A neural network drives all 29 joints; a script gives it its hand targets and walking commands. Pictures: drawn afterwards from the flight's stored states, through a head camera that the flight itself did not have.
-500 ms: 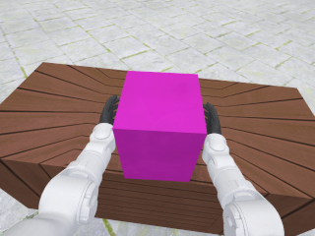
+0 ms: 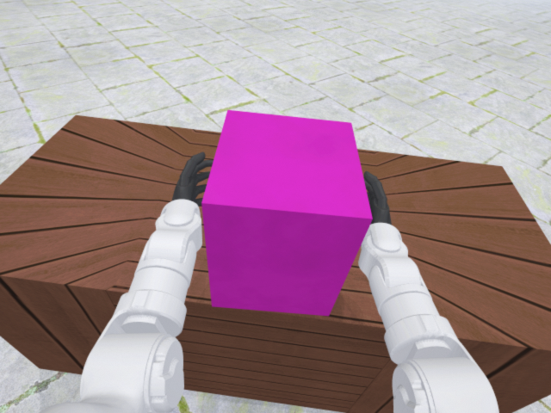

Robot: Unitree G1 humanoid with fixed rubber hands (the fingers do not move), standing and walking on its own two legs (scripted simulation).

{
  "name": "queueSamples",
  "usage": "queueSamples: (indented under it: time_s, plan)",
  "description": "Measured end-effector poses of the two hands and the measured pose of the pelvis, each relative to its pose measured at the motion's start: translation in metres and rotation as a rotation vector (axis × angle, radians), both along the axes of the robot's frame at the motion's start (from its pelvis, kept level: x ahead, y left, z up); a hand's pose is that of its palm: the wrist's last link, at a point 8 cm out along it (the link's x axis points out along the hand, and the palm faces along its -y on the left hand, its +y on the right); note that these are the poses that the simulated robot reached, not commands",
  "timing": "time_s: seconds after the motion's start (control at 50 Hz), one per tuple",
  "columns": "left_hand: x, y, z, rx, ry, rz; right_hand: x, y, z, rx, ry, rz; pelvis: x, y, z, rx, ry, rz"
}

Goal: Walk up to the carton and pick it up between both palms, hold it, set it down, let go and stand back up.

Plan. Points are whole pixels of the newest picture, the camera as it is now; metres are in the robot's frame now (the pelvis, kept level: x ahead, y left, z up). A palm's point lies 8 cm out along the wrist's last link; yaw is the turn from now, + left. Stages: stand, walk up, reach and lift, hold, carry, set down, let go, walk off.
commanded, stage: reach and lift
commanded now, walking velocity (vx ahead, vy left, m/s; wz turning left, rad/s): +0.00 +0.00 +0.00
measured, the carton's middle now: (280, 216) +0.41 +0.00 +0.08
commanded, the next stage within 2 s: hold in 1.58 s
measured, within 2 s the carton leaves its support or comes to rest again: neither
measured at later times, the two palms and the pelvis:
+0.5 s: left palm (181, 196) +0.38 +0.15 +0.15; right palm (381, 224) +0.36 -0.14 +0.13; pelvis +0.00 +0.01 +0.00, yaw +0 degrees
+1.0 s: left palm (180, 193) +0.37 +0.15 +0.16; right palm (387, 221) +0.36 -0.14 +0.14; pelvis -0.01 +0.00 +0.00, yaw +1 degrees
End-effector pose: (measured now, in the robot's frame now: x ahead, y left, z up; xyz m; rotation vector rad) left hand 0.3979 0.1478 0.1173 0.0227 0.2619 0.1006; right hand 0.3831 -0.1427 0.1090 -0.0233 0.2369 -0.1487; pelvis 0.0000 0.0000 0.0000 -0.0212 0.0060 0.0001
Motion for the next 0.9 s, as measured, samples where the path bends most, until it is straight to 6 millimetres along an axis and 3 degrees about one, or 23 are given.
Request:
queueSamples:
  time_s: [0.32, 0.64, 0.9]
  plan:
    - [-0.014, 0.008, 0.023, 0.011, -0.040, 0.000, -0.012, 0.007, 0.021, -0.006, -0.036, 0.005, -0.001, 0.004, 0.000, -0.003, -0.058, 0.009]
    - [-0.024, -0.006, 0.035, 0.028, -0.043, -0.013, -0.027, -0.005, 0.023, 0.012, -0.041, -0.010, -0.003, 0.007, -0.001, -0.004, -0.088, 0.002]
    - [-0.027, -0.005, 0.046, 0.028, -0.061, 0.000, -0.026, -0.006, 0.036, 0.000, -0.057, 0.004, -0.004, 0.000, 0.000, 0.001, -0.104, 0.005]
